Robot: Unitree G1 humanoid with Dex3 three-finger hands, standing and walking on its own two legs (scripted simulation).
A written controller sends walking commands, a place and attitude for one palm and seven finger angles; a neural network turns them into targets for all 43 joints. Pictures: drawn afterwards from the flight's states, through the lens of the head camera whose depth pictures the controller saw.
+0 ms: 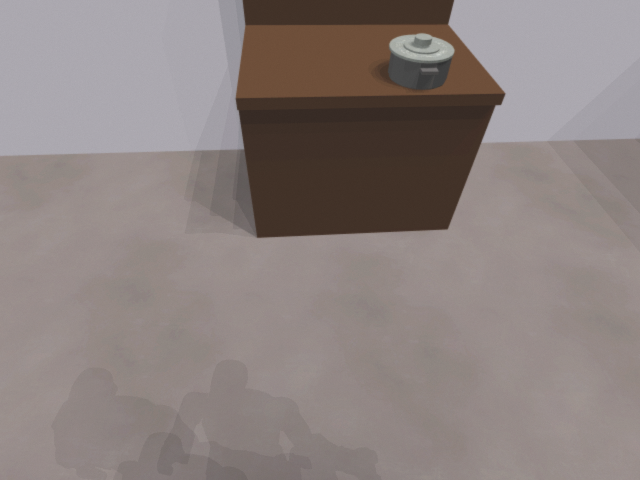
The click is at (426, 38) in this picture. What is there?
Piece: lid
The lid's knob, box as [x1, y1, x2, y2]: [414, 33, 432, 45]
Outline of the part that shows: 415,35 415,43 420,45 430,44 432,37 430,35 423,33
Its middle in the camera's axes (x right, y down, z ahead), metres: +0.32 -0.63 +1.22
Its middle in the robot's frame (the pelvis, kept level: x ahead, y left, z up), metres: +1.35 -0.25 +0.01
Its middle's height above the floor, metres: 0.78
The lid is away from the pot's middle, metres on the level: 0.00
